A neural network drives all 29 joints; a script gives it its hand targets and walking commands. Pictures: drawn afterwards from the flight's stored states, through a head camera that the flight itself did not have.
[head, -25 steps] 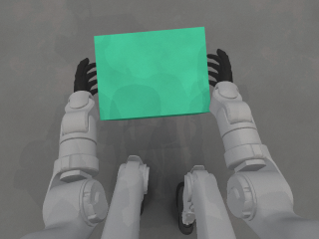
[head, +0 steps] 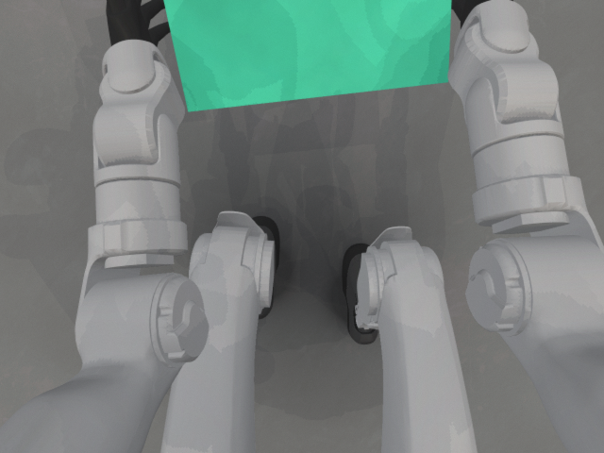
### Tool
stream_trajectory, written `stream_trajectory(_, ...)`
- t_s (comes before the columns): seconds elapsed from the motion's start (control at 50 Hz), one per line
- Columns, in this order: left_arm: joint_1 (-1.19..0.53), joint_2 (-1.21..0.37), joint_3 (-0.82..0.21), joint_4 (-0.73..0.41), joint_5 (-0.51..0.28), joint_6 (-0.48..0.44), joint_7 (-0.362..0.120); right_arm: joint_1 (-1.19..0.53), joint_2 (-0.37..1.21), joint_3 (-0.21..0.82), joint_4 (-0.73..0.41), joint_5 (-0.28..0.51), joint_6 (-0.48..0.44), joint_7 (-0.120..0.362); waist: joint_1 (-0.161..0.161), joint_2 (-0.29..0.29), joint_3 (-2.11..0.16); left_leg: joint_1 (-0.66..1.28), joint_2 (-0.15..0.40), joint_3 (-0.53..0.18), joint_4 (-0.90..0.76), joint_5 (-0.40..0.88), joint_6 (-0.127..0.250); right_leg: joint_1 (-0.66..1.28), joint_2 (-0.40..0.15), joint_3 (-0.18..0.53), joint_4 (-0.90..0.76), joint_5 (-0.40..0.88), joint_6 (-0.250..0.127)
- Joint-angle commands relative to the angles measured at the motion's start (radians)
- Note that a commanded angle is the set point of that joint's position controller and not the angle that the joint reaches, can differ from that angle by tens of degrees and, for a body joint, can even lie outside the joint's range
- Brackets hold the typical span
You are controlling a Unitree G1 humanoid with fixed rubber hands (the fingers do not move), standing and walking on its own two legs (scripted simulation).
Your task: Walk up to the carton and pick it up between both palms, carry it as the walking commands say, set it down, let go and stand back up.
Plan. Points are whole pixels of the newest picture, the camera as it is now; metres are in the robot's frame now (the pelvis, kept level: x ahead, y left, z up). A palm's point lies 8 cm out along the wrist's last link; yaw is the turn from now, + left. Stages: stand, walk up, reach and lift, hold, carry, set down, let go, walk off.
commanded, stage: set down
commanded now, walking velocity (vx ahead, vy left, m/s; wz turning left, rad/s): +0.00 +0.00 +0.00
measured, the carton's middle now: (305, 3) +0.58 +0.06 -0.21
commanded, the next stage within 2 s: none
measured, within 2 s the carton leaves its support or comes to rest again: rests again in 1.66 s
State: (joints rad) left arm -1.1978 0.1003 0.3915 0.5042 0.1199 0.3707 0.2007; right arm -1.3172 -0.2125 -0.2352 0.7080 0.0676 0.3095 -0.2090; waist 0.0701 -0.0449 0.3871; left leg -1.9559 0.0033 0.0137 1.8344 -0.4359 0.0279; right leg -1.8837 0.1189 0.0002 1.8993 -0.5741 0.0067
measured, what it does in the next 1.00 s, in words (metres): lowers itself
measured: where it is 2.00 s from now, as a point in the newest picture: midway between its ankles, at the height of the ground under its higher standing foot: (310, 297)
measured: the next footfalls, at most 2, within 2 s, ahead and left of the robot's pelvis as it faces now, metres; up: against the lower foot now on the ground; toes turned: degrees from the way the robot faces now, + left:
none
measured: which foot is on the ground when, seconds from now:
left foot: down 0.00-1.00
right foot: down 0.00-1.00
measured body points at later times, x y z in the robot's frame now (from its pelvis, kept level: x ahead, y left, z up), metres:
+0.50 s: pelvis +0.01 -0.01 -0.07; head +0.34 +0.00 +0.23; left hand +0.53 +0.21 -0.19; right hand +0.58 -0.13 -0.19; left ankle +0.15 +0.11 -0.44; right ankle +0.11 -0.11 -0.44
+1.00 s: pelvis +0.01 -0.01 -0.10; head +0.38 +0.01 +0.14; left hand +0.58 +0.22 -0.24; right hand +0.61 -0.12 -0.26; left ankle +0.15 +0.11 -0.44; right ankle +0.11 -0.11 -0.44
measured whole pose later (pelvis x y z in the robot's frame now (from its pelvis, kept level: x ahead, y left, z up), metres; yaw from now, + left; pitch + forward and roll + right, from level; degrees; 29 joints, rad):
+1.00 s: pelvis +0.01 -0.01 -0.10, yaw +1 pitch +29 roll +1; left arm -1.51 0.31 0.28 0.91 -0.12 0.26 0.10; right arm -1.53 -0.37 -0.08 0.97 0.13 0.25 -0.18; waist 0.09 -0.01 0.52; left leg -2.17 -0.01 0.02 2.17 -0.51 0.00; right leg -2.10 0.13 -0.02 2.27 -0.68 -0.01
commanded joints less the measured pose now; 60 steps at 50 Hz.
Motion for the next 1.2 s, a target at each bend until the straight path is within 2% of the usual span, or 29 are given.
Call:
stream_trajectory(0.0,-0.832,-0.741,-0.657,-0.289,-0.309,-0.035,-0.333,-0.702,0.893,0.524,-0.285,0.121,0.006,0.374,0.041,-0.062,-2.361,1.033,-0.11,-0.02,-0.062,0.4,-0.031,0.472,0.06,-0.038,-0.12,0.3,-0.035)
stream_trajectory(0.04,-0.923,-0.674,-0.668,-0.239,-0.369,-0.042,-0.335,-0.824,0.814,0.553,-0.333,0.135,-0.001,0.338,0.043,-0.11,-2.403,1.015,-0.111,-0.006,-0.034,0.331,-0.021,0.585,0.045,-0.029,-0.1,0.266,-0.017)
stream_trajectory(0.06,-0.961,-0.659,-0.705,-0.3,-0.409,-0.036,-0.332,-0.825,0.805,0.565,-0.384,0.147,-0.003,0.317,-0.006,-0.071,-2.469,1.08,-0.104,-0.023,0.003,0.469,-0.028,0.616,0.04,-0.04,-0.075,0.38,-0.013)
stream_trajectory(0.08,-0.996,-0.652,-0.733,-0.353,-0.434,-0.032,-0.323,-0.858,0.791,0.578,-0.482,0.169,-0.006,0.305,-0.007,-0.041,-2.505,1.115,-0.106,-0.033,0.019,0.515,-0.026,0.592,0.045,-0.029,-0.072,0.401,-0.015)
stream_trajectory(0.12,-1.044,-0.678,-0.724,-0.275,-0.444,-0.037,-0.322,-0.881,0.765,0.537,-0.381,0.14,-0.006,0.286,-0.071,0.007,-2.317,1.034,-0.105,-0.02,0.033,0.428,-0.02,0.505,0.043,-0.017,-0.073,0.322,-0.029)
stream_trajectory(0.14,-1.079,-0.641,-0.714,-0.251,-0.427,-0.046,-0.318,-0.862,0.8,0.508,-0.312,0.15,-0.007,0.279,-0.047,0.04,-2.3,1.021,-0.092,-0.006,0.043,0.375,-0.022,0.478,0.035,-0.006,-0.073,0.283,-0.042)
stream_trajectory(0.16,-1.102,-0.691,-0.722,-0.243,-0.436,-0.05,-0.312,-0.865,0.782,0.485,-0.284,0.143,-0.005,0.282,-0.08,0.061,-2.204,0.988,-0.091,-0.01,0.037,0.35,-0.022,0.426,0.04,-0.011,-0.07,0.245,-0.046)
stream_trajectory(0.18,-1.084,-0.654,-0.688,-0.184,-0.399,-0.055,-0.305,-0.806,0.798,0.476,-0.193,0.141,-0.005,0.288,-0.036,0.088,-2.125,0.931,-0.08,0.004,0.038,0.287,-0.034,0.412,0.028,0.002,-0.064,0.208,-0.058)
stream_trajectory(0.22,-1.012,-0.719,-0.638,-0.045,-0.349,-0.053,-0.314,-0.769,0.812,0.412,-0.038,0.094,-0.002,0.314,-0.065,0.095,-1.897,0.888,-0.08,0.004,0.02,0.208,-0.035,0.266,0.038,-0.009,-0.083,0.1,-0.068)
stream_trajectory(0.3,-0.816,-0.706,-0.441,0.227,-0.195,-0.05,-0.37,-0.646,0.936,0.336,0.229,0.04,0.018,0.401,0.08,0.056,-1.473,0.621,-0.079,0.049,0.034,0.043,-0.029,0.115,0.034,0.009,-0.089,-0.067,-0.069)
stream_trajectory(0.4,-0.714,-0.68,-0.274,0.219,-0.114,-0.081,-0.401,-0.685,1.005,0.365,0.161,0.072,-0.011,0.428,0.218,-0.065,-1.391,0.479,-0.083,0.07,0.066,0.172,0.0,0.125,0.035,0.018,-0.036,0.063,-0.024)
stream_trajectory(0.46,-0.748,-0.658,-0.292,0.155,-0.142,-0.124,-0.394,-0.784,1.035,0.434,0.059,0.136,-0.063,0.405,0.238,-0.15,-1.49,0.426,-0.081,0.046,0.118,0.295,0.011,0.148,0.036,0.029,0.007,0.217,-0.008)
stream_trajectory(0.52,-0.887,-0.649,-0.387,0.037,-0.256,-0.16,-0.39,-0.853,1.0,0.502,-0.072,0.169,-0.108,0.339,0.182,-0.214,-1.706,0.411,-0.083,0.031,0.148,0.387,0.0,0.35,0.024,0.023,0.057,0.405,-0.001)
stream_trajectory(0.56,-0.967,-0.633,-0.455,-0.026,-0.327,-0.187,-0.386,-0.836,0.982,0.486,-0.098,0.179,-0.124,0.286,0.116,-0.169,-1.785,0.397,-0.084,0.04,0.164,0.449,-0.008,0.427,0.03,0.041,0.061,0.52,0.009)
stream_trajectory(0.64,-0.966,-0.551,-0.467,0.076,-0.357,-0.176,-0.394,-0.782,0.801,0.408,0.059,0.09,-0.107,0.235,0.044,-0.121,-1.668,0.32,-0.075,0.056,0.17,0.265,-0.03,0.47,0.028,0.046,0.051,0.342,-0.022)
stream_trajectory(0.7,-1.013,-0.489,-0.535,-0.044,-0.397,-0.164,-0.388,-0.762,0.804,0.46,0.041,0.126,-0.081,0.227,0.069,-0.027,-1.918,0.486,-0.065,0.077,0.197,0.341,-0.053,0.637,0.023,0.049,0.083,0.448,-0.029)
stream_trajectory(0.72,-1.007,-0.52,-0.548,-0.056,-0.404,-0.16,-0.391,-0.757,0.784,0.466,-0.02,0.141,-0.087,0.227,0.036,0.007,-1.984,0.531,-0.063,0.085,0.233,0.387,-0.061,0.693,0.029,0.067,0.097,0.536,-0.033)
stream_trajectory(0.78,-1.085,-0.527,-0.568,0.009,-0.417,-0.143,-0.372,-0.826,0.726,0.447,0.034,0.137,-0.076,0.258,0.073,0.095,-1.722,0.544,-0.056,0.076,0.203,0.271,-0.055,0.391,0.023,0.035,0.104,0.248,-0.05)
stream_trajectory(0.86,-0.94,-0.562,-0.498,0.132,-0.382,-0.143,-0.366,-0.891,0.776,0.471,-0.037,0.173,-0.098,0.301,0.076,-0.066,-1.564,0.557,-0.068,0.035,0.232,0.309,-0.011,0.292,0.025,0.005,0.107,0.222,-0.046)
stream_trajectory(0.9,-0.841,-0.572,-0.436,0.241,-0.345,-0.139,-0.365,-0.887,0.794,0.505,-0.002,0.181,-0.1,0.324,0.124,-0.136,-1.497,0.515,-0.073,0.032,0.225,0.318,0.0,0.271,0.023,-0.009,0.132,0.225,-0.027)
stream_trajectory(0.92,-0.786,-0.608,-0.419,0.303,-0.33,-0.128,-0.37,-0.865,0.784,0.491,0.007,0.159,-0.105,0.337,0.119,-0.143,-1.413,0.493,-0.07,0.02,0.225,0.3,0.001,0.228,0.026,-0.006,0.137,0.201,-0.034)
stream_trajectory(0.94,-0.751,-0.604,-0.392,0.302,-0.294,-0.128,-0.37,-0.84,0.82,0.494,0.041,0.17,-0.102,0.354,0.176,-0.126,-1.395,0.501,-0.069,0.023,0.215,0.318,0.001,0.198,0.022,-0.005,0.139,0.211,-0.034)
stream_trajectory(1.0,-0.706,-0.655,-0.378,0.351,-0.259,-0.123,-0.376,-0.805,0.821,0.468,0.063,0.17,-0.108,0.384,0.161,-0.074,-1.318,0.57,-0.069,0.012,0.215,0.355,-0.001,0.059,0.027,-0.026,0.134,0.163,-0.037)
stream_trajectory(1.02,-0.684,-0.664,-0.378,0.327,-0.252,-0.123,-0.375,-0.815,0.825,0.479,0.027,0.178,-0.116,0.394,0.191,-0.052,-1.351,0.612,-0.064,-0.004,0.229,0.419,-0.004,0.028,0.024,-0.011,0.143,0.198,-0.038)
stream_trajectory(1.04,-0.72,-0.66,-0.391,0.284,-0.259,-0.129,-0.37,-0.797,0.831,0.474,0.046,0.189,-0.118,0.4,0.161,-0.037,-1.423,0.696,-0.064,-0.007,0.218,0.441,-0.004,0.013,0.03,-0.044,0.153,0.204,-0.037)
stream_trajectory(1.08,-0.786,-0.702,-0.428,0.173,-0.295,-0.146,-0.363,-0.846,0.846,0.502,-0.014,0.216,-0.128,0.382,0.172,0.005,-1.596,0.729,-0.067,0.011,0.251,0.519,-0.01,0.114,0.028,-0.028,0.168,0.303,-0.033)
stream_trajectory(1.12,-0.856,-0.704,-0.485,0.127,-0.362,-0.151,-0.366,-0.836,0.839,0.469,0.005,0.192,-0.119,0.366,0.103,0.009,-1.62,0.71,-0.072,0.002,0.253,0.514,-0.01,0.137,0.025,-0.032,0.184,0.304,-0.032)
stream_trajectory(1.14,-0.848,-0.699,-0.515,0.183,-0.36,-0.137,-0.375,-0.731,0.821,0.439,0.14,0.162,-0.103,0.364,0.047,0.025,-1.502,0.649,-0.056,0.005,0.241,0.425,-0.018,0.115,0.031,-0.027,0.162,0.258,-0.053)
stream_trajectory(1.18,-0.893,-0.672,-0.493,0.115,-0.357,-0.138,-0.399,-0.708,0.819,0.39,0.139,0.132,-0.095,0.367,0.049,0.015,-1.405,0.512,-0.073,0.023,0.233,0.347,-0.019,0.139,0.029,-0.006,0.15,0.251,-0.055)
